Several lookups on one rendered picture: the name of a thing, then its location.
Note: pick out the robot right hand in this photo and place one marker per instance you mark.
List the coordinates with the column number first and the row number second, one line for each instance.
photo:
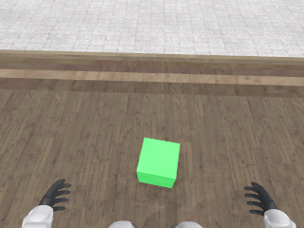
column 266, row 202

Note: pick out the robot right forearm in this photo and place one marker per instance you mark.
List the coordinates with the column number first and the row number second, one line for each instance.
column 274, row 218

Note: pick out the carton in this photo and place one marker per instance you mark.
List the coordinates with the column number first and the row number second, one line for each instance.
column 158, row 162

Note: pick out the robot left forearm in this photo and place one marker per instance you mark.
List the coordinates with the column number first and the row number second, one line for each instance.
column 39, row 217

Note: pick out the robot left hand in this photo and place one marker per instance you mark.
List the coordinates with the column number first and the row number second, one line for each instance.
column 49, row 198

